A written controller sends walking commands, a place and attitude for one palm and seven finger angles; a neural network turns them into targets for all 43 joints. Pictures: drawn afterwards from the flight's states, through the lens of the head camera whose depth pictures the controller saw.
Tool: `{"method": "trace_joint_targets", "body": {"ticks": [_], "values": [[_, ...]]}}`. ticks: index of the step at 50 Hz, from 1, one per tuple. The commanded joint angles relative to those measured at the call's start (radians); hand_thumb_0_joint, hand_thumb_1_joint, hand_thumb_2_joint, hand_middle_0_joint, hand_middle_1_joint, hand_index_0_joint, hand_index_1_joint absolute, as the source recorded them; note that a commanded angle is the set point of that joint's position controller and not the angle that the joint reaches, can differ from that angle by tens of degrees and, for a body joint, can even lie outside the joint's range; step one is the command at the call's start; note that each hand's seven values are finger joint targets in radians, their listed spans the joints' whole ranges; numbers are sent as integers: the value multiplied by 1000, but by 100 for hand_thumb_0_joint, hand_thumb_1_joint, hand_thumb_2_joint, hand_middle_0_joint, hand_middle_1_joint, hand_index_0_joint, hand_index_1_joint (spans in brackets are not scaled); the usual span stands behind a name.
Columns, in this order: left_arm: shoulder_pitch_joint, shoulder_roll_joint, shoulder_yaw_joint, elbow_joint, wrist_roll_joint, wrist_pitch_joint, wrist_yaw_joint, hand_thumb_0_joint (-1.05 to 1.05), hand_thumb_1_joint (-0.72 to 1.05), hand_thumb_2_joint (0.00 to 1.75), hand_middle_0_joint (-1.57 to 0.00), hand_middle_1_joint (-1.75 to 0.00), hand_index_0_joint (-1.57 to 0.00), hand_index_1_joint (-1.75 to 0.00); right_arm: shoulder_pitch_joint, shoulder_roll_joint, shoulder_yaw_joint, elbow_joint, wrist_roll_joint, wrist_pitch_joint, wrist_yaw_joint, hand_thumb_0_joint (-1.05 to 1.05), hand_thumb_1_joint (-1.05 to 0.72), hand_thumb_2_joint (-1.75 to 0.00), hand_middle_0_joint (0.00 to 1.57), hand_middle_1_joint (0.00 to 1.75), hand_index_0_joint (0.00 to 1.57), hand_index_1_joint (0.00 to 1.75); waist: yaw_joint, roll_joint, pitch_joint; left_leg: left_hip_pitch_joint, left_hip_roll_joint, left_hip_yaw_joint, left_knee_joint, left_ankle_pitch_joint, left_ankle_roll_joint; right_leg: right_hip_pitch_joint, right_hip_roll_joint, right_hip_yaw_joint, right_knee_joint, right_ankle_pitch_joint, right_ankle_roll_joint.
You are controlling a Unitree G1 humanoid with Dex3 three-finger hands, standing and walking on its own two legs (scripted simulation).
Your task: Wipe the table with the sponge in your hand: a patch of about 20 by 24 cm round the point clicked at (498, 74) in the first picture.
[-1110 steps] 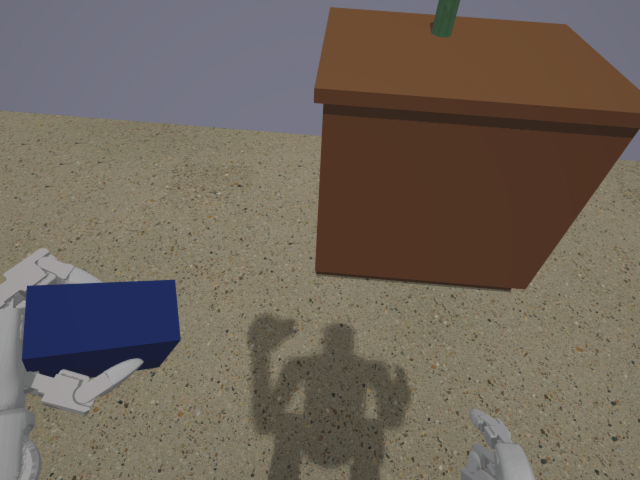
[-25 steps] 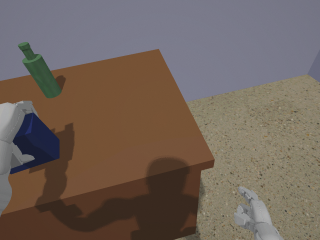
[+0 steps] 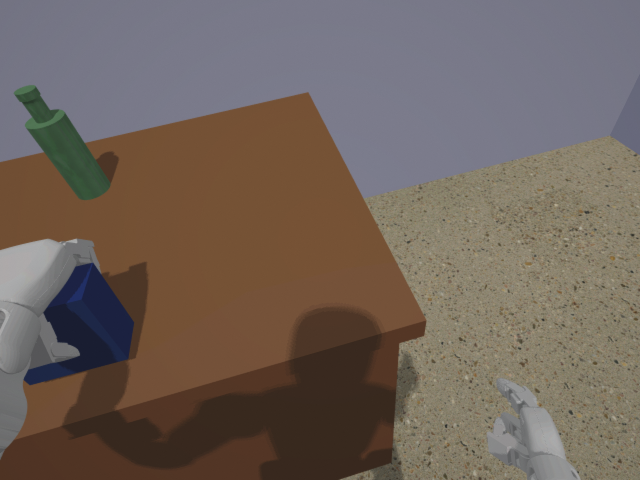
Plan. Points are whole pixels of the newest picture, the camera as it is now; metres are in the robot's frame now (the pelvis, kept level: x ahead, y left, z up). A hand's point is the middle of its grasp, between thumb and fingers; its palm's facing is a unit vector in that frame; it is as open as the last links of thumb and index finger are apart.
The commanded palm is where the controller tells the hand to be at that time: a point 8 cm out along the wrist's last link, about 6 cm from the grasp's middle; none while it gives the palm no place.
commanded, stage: move the sponge above the wiping area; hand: left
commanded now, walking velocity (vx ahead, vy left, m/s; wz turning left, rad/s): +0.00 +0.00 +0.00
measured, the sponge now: (69, 334) +0.22 +0.34 +0.11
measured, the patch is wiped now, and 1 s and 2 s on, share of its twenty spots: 0.05 0.05 0.05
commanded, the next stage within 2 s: lower the sponge onto the table in 1.32 s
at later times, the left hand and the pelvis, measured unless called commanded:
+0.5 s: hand (70, 321) +0.22 +0.30 +0.15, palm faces -0.02 -0.03 -1.00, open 9.7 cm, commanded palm +0.19 +0.33 +0.25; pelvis +0.00 +0.02 +0.00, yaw +1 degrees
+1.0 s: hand (47, 308) +0.21 +0.30 +0.19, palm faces +0.14 +0.08 -0.99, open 9.6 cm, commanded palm +0.19 +0.33 +0.25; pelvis -0.01 +0.00 +0.00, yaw +1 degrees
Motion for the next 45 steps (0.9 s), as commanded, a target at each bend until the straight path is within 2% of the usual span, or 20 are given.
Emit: {"method": "trace_joint_targets", "body": {"ticks": [1,4,5,7,10,11,14,15,18,21,24,25,26,30,33,38,40,41,44,45], "values": [[-205,429,282,-473,37,-159,77,0,10,130,-120,-160,-120,-160,-153,-42,-7,-199,-28,-93,-28,0,-90,-90,20,30,20,30,46,-60,-305,133,-48,0,-16,279,61,104,28,-4,-45,240,-36],[-187,451,396,-433,37,-201,201,0,10,130,-120,-160,-120,-160,-100,-29,-34,-175,-22,-83,-29,0,-90,-90,20,30,20,30,55,-30,-240,149,-34,-6,-15,324,39,89,39,34,-75,231,-56],[-218,426,387,-390,26,-176,240,0,10,130,-120,-160,-120,-160,-148,-30,-29,-168,-7,-85,-21,0,-90,-90,20,30,20,30,68,52,-187,133,-36,-17,-26,305,27,66,53,84,-93,192,-79],[-297,343,330,-243,-12,-137,289,0,10,130,-120,-160,-120,-160,-111,-46,-50,-124,-1,-56,-5,0,-90,-90,20,30,20,30,44,38,-144,115,-20,-6,-38,273,4,64,41,49,-110,173,-61],[-246,275,246,-63,-38,-64,258,0,10,130,-120,-160,-120,-160,-186,-67,-32,-119,17,-40,-3,0,-90,-90,20,30,20,30,44,-53,-68,63,-18,2,-70,179,5,31,47,59,-131,113,-57],[-217,270,228,-52,-44,-49,237,0,10,130,-120,-160,-120,-160,-155,-83,-34,-123,7,-29,-3,0,-90,-90,20,30,20,30,43,-101,-89,51,-7,14,-79,168,8,52,30,14,-123,126,-40],[-168,216,140,-67,-39,5,162,0,10,130,-120,-160,-120,-160,-200,-88,-22,-149,14,-24,-7,0,-90,-90,20,30,20,30,30,-96,-116,40,-17,12,-90,134,15,60,21,-9,-102,139,-25],[-161,146,83,-78,-36,25,137,0,10,130,-120,-160,-120,-160,-268,-64,0,-168,27,-42,-3,0,-90,-90,20,30,20,30,26,-58,-110,40,-21,10,-92,126,14,45,31,1,-101,130,-34],[-204,148,14,-249,-17,5,84,0,10,130,-120,-160,-120,-160,-234,-66,-9,-181,7,-56,-12,0,-90,-90,20,30,20,30,10,-47,-203,82,-29,-7,-85,136,29,69,22,-18,-90,158,-26],[-350,299,86,-498,71,-57,80,0,10,130,-120,-160,-120,-160,-227,-50,4,-196,-18,-91,-30,0,-90,-90,20,30,20,30,25,16,-338,140,-35,-28,-70,206,48,111,34,-9,-58,151,-42],[-314,392,230,-552,122,-137,164,0,10,130,-120,-160,-120,-160,-168,-30,-5,-172,-37,-93,-32,0,-90,-90,20,30,20,30,51,51,-316,171,-17,-52,-73,286,39,121,51,0,-53,146,-59],[-293,437,311,-543,108,-131,198,0,10,130,-120,-160,-120,-160,-212,-26,1,-182,-28,-99,-27,0,-90,-90,20,30,20,30,82,72,-301,140,-24,-63,-73,272,36,139,70,49,-47,148,-83],[-293,361,268,-415,90,-116,217,0,10,130,-120,-160,-120,-160,-165,-19,-6,-144,-35,-81,-24,0,-90,-90,20,30,20,30,59,11,-236,128,-21,-35,-72,294,25,111,51,6,-69,168,-76],[-241,249,222,-137,-19,-15,235,0,10,130,-120,-160,-120,-160,-221,-48,-14,-123,11,-34,6,0,-90,-90,20,30,20,30,67,-53,-64,56,-16,-23,-87,212,-4,48,58,62,-126,131,-73],[-166,241,179,-97,-37,24,182,0,10,130,-120,-160,-120,-160,-203,-82,-13,-143,9,0,5,0,-90,-90,20,30,20,30,56,-121,-84,30,-8,4,-100,169,0,65,37,2,-111,144,-40],[-111,153,56,-262,-37,57,90,0,10,130,-120,-160,-120,-160,-251,-71,-2,-188,12,-27,1,0,-90,-90,20,30,20,30,26,-58,-172,56,-22,3,-89,133,20,69,25,-18,-91,152,-25],[-195,177,35,-402,8,33,67,0,10,130,-120,-160,-120,-160,-305,-43,18,-218,11,-62,-10,0,-90,-90,20,30,20,30,23,-23,-233,87,-31,-7,-80,114,36,61,39,11,-82,106,-34],[-243,275,97,-445,37,-2,72,0,10,130,-120,-160,-120,-160,-235,-61,2,-197,-10,-72,-22,0,-90,-90,20,30,20,30,26,-24,-280,97,-36,-15,-73,132,42,85,32,-4,-75,101,-33],[-351,389,196,-521,111,-111,126,0,10,130,-120,-160,-120,-160,-191,-41,2,-177,-30,-92,-48,0,-90,-90,20,30,20,30,33,14,-282,153,-37,-30,-76,150,47,87,46,2,-81,68,-49],[-380,449,263,-553,124,-129,163,0,10,130,-120,-160,-120,-160,-218,-37,10,-185,-25,-110,-52,0,-90,-90,20,30,20,30,55,68,-281,142,-37,-42,-80,115,47,95,66,50,-76,46,-72]]}}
